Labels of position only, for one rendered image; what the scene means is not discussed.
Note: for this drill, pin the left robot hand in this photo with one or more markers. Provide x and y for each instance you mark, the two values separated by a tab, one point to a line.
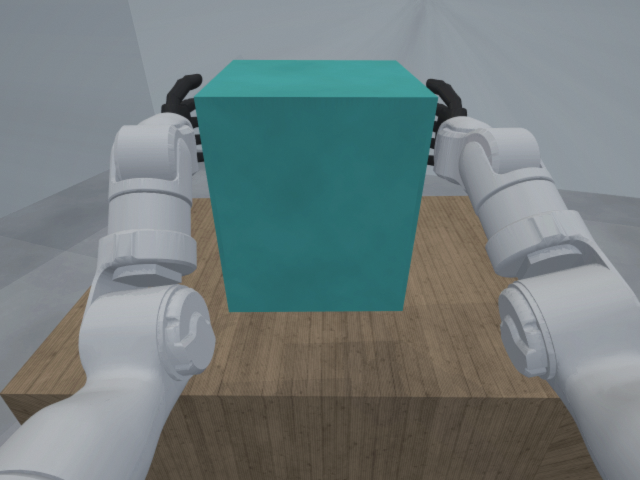
174	103

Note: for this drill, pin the right robot hand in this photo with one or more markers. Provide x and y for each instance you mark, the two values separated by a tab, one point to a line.
454	109

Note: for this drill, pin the right robot upper arm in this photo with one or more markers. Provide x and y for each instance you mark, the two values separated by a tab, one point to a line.
579	329

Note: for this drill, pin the carton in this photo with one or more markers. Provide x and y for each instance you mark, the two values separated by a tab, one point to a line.
315	171

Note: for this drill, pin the pedestal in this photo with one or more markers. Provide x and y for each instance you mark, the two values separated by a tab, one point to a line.
427	393

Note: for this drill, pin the robot left forearm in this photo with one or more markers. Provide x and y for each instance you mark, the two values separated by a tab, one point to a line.
149	239

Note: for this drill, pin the robot right forearm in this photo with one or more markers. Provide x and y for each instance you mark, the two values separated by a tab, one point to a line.
529	229

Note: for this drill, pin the left robot upper arm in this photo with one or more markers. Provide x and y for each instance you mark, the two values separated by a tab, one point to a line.
139	348

